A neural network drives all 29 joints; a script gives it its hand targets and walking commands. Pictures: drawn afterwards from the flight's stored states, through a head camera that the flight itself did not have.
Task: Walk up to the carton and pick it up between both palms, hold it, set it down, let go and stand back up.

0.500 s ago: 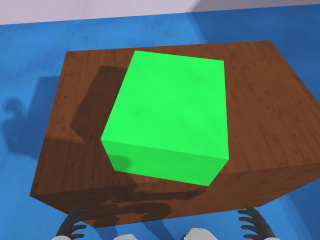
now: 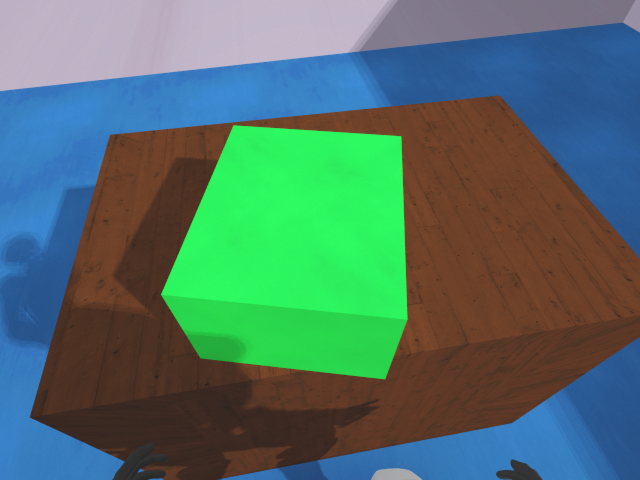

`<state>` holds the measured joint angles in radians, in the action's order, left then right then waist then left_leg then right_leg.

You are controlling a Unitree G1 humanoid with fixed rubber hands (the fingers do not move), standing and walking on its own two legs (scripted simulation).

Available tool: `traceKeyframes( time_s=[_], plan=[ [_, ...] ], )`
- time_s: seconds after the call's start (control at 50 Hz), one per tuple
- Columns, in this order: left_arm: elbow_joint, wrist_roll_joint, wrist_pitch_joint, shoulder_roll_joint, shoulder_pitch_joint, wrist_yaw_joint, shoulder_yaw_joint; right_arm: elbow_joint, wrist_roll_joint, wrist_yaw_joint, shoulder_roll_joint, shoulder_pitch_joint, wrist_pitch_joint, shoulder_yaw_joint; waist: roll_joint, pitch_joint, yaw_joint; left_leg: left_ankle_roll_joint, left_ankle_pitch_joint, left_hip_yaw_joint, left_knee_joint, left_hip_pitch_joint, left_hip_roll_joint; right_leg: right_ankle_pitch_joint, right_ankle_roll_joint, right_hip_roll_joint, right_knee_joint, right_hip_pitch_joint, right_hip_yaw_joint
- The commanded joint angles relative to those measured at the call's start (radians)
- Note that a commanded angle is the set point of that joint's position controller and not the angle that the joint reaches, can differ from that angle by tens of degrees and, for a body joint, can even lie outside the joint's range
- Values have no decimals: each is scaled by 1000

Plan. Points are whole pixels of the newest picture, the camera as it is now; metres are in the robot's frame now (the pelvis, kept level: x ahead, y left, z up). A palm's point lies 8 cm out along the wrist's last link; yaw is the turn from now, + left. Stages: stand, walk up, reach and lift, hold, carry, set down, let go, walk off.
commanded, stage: walk up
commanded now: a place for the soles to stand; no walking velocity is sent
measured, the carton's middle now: (304, 243) +0.42 +0.03 +0.02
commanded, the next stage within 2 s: reach and lift in 1.08 s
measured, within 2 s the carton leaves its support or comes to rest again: neither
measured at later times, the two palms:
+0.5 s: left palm out of the picture +0.11 +0.22 -0.10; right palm out of the picture +0.04 -0.30 -0.10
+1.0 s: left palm out of the picture +0.10 +0.23 -0.11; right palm out of the picture +0.06 -0.30 -0.10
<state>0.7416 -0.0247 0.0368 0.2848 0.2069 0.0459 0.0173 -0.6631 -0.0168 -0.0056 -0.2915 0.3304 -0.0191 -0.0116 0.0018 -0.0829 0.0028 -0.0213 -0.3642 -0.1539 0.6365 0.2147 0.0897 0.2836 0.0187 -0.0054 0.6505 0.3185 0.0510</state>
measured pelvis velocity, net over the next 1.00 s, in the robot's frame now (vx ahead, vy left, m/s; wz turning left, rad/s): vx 0.00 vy -0.03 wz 0.02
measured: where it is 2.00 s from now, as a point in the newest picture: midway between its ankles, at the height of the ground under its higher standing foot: outside the picture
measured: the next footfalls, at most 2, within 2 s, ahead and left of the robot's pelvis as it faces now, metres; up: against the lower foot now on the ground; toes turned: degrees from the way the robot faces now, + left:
none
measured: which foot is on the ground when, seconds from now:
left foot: down 0.00-1.00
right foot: down 0.00-1.00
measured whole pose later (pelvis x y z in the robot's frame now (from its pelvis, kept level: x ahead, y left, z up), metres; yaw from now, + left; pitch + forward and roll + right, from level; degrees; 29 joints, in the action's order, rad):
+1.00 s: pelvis +0.00 -0.03 +0.00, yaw +1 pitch -2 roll +0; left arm 0.77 0.00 0.06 0.27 0.20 0.05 0.01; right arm -0.66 -0.01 -0.02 -0.27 0.39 -0.01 -0.04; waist 0.01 -0.07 -0.01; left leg -0.06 -0.34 -0.03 0.62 0.24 0.08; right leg 0.26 -0.03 0.03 0.61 0.32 0.01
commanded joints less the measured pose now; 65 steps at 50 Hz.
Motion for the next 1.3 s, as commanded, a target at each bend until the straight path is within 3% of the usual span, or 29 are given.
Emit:
traceKeyframes(
  time_s=[0.0,0.04,0.08,0.12,0.16,0.2,0.24,0.3,0.4,0.54,0.58,0.6,0.64,0.68,0.72,0.78,0.82,0.92,0.96,1.0,1.06,1.08,1.1,1.14,1.18,1.24,1.28],
  plan=[
    [-109,6,-31,154,-6,3,54,108,6,-12,-192,8,22,-73,-35,66,-12,101,59,113,-212,81,119,-218,-73,-39,-83,-74,50],
    [-106,12,-28,172,-3,1,58,107,12,-10,-165,23,19,-67,24,75,-14,70,39,80,-144,61,59,-211,-113,-64,-145,-61,109],
    [-101,23,-21,191,-9,-4,61,104,17,-10,-124,52,17,-60,98,88,-16,41,-11,49,-35,-3,-22,-146,-184,-119,-243,7,208],
    [-101,22,-9,193,-50,-10,56,94,17,-14,-111,107,21,-61,111,76,8,38,-45,54,-47,-22,-42,-93,-209,-134,-271,37,222],
    [-106,18,0,178,-71,-10,49,87,13,-19,-129,133,31,-66,94,77,16,45,6,86,-103,-27,-21,-70,-177,-110,-248,36,188],
    [-103,14,1,161,-52,-5,43,92,5,-22,-158,114,38,-73,56,77,0,54,56,130,-153,-10,17,-80,-133,-75,-210,14,153],
    [-96,10,-3,159,-41,0,44,95,3,-22,-175,101,39,-78,19,81,-12,61,87,149,-172,19,44,-111,-112,-56,-176,-24,127],
    [-90,10,-7,160,-36,3,47,95,5,-20,-173,106,37,-77,7,79,-18,63,70,147,-172,46,47,-108,-112,-56,-176,-47,126],
    [-85,19,-3,160,-49,-1,46,88,6,-19,-144,138,36,-72,39,63,-11,49,25,120,-141,31,6,-25,-130,-79,-237,-7,159],
    [-80,14,-3,145,-50,-1,45,82,1,-21,-158,146,43,-78,9,58,-13,61,52,160,-181,52,40,-47,-105,-53,-195,-26,119],
    [-82,15,-6,155,-60,-1,44,87,-1,-22,-145,146,42,-76,43,59,-11,54,52,131,-140,49,14,-52,-114,-75,-225,-17,130],
    [-81,20,-4,155,-52,-1,44,84,-1,-22,-137,156,41,-77,48,64,-12,49,10,119,-127,39,2,24,-122,-88,-256,5,143],
    [-81,20,-1,150,-73,-2,44,85,2,-23,-130,166,43,-77,48,47,-4,47,39,125,-132,33,1,2,-125,-87,-253,16,138],
    [-74,23,-1,147,-59,-1,39,81,-2,-25,-139,165,51,-80,20,69,-5,58,59,155,-164,6,30,-61,-113,-68,-210,27,116],
    [-76,11,-1,131,-56,0,39,81,-2,-26,-174,157,52,-90,-45,72,-7,87,76,222,-219,46,88,-101,-84,-28,-118,-20,57],
    [-79,6,-5,123,-33,1,41,94,-4,-24,-186,125,41,-90,-39,82,-18,106,57,227,-211,90,108,-103,-74,-26,-108,-72,45],
    [-83,7,-7,135,-36,1,47,100,1,-22,-170,112,34,-85,-40,43,-17,88,37,193,-194,121,75,-96,-85,-40,-134,-61,70],
    [-82,25,-6,173,-49,-6,45,96,5,-22,-108,143,34,-71,62,65,-2,41,23,117,-67,6,-35,-18,-140,-120,-278,32,170],
    [-83,25,-1,157,-64,-6,40,90,4,-24,-115,158,41,-73,70,59,7,43,67,140,-103,0,-14,-70,-131,-105,-251,24,136],
    [-80,15,2,143,-50,-3,36,88,3,-24,-147,156,48,-81,9,94,0,55,99,179,-151,11,23,-73,-104,-67,-191,-15,84],
    [-82,10,1,132,-49,2,37,96,0,-26,-179,122,46,-92,-14,65,-14,85,129,255,-199,81,77,-106,-71,-33,-113,-49,26],
    [-229,21,182,155,-481,-38,28,10,-78,8,-52,-492,149,-148,-112,83,-11,22,-104,49,-33,275,-6,161,-94,13,-1,17,-66],
    [-216,2,285,118,-384,-65,14,-54,-94,39,-87,-377,150,-181,-90,-4,14,35,-199,50,-29,336,-1,192,-86,5,12,-17,-73],
    [-321,4,379,95,-313,-59,16,-1,-79,50,-98,-305,145,-181,-14,112,11,18,-87,36,25,240,-14,96,-71,-11,11,-24,-76],
    [-383,-19,414,122,-225,-44,70,-1,-54,35,-96,-212,137,-170,47,173,5,15,2,38,19,128,-37,-74,-53,-20,-25,-59,-70],
    [-432,-38,406,122,-108,-35,104,14,-16,17,-97,-145,140,-144,52,205,7,4,146,46,-31,38,-66,-293,-31,2,-53,-170,-77],
    [-447,-32,378,112,-68,-34,105,36,-9,7,-98,-126,141,-134,49,205,21,1,165,44,-83,5,-85,-352,-20,8,-96,-244,-61]
  ],
)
